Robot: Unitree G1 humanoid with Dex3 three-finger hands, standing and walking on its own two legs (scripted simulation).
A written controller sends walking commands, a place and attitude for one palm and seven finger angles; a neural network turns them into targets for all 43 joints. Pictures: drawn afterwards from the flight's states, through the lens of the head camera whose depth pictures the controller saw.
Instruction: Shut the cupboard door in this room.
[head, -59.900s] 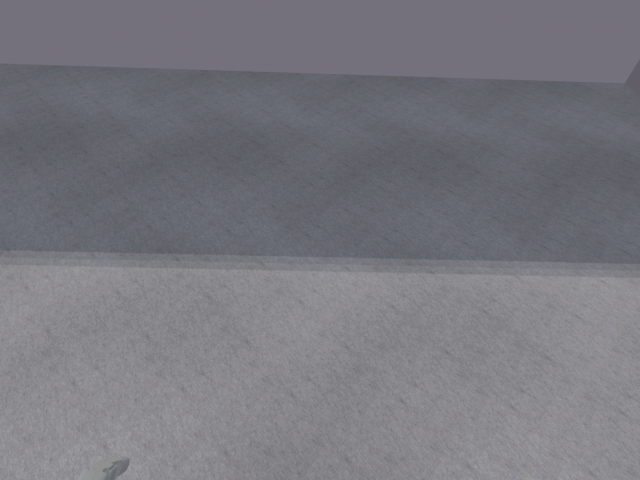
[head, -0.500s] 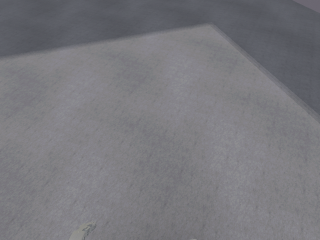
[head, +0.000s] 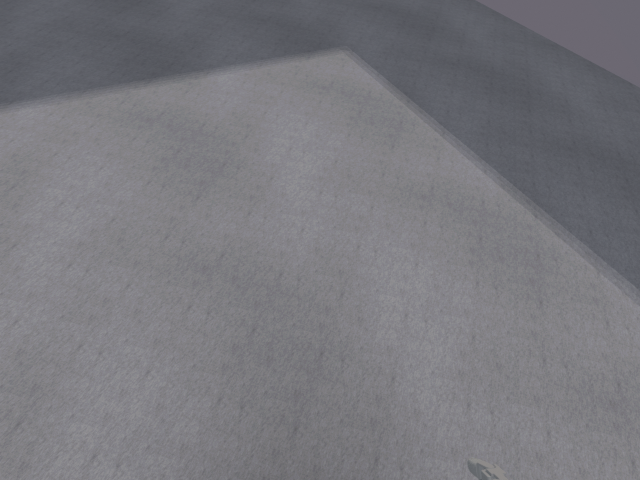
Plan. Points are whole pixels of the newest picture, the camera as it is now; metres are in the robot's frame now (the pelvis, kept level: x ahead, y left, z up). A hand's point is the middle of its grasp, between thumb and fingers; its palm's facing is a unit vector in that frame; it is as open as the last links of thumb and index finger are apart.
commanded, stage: turn to face it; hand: left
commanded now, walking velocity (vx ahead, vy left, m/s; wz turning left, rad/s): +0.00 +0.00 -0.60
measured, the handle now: out of the picture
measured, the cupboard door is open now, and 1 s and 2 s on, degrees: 52 52 52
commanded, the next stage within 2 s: none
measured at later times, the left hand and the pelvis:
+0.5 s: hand (235, 455) +0.17 +0.13 -0.15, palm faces -0.32 -0.91 -0.27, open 7.4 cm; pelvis +0.00 -0.03 -0.01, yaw -20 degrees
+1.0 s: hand (242, 419) +0.22 +0.13 -0.16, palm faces -0.55 -0.81 -0.19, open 7.4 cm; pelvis +0.03 +0.01 +0.01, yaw -37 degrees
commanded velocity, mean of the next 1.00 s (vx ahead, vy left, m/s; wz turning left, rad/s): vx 0.00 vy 0.00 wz -0.60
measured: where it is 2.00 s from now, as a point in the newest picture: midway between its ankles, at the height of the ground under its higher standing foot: outside the picture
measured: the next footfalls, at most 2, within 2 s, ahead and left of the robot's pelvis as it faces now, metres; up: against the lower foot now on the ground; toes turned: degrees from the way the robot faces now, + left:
right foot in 0.40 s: +0.00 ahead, -0.15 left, +0.00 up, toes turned -22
left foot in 0.80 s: +0.13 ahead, +0.07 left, +0.00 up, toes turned -27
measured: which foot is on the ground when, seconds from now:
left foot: down 0.00-0.40, up 0.42-0.78, down 0.80-1.00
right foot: up 0.00-0.38, down 0.40-0.80, up 0.82-1.00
